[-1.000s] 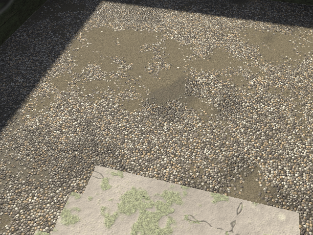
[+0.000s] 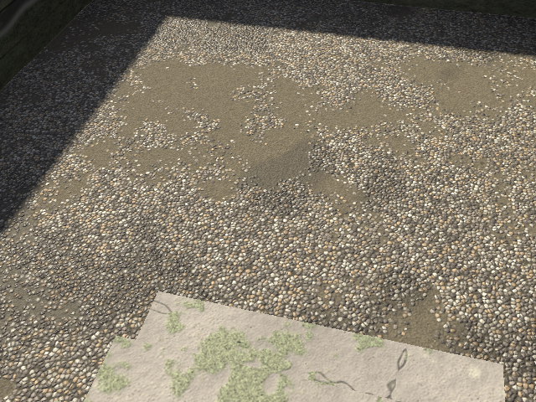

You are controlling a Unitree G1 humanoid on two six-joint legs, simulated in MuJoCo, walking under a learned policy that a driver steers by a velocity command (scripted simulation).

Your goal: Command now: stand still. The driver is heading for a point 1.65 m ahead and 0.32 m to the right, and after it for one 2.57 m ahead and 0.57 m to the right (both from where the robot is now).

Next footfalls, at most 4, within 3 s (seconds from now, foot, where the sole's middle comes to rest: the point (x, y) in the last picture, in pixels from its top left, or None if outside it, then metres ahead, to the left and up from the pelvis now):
1.54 right None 0.31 -0.07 -0.96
2.10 left None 0.65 0.20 -1.13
2.72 right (303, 355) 0.90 -0.08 -1.31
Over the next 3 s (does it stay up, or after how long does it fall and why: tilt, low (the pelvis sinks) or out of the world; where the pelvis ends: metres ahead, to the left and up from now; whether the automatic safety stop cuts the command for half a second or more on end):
stays up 1.03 -0.01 -0.61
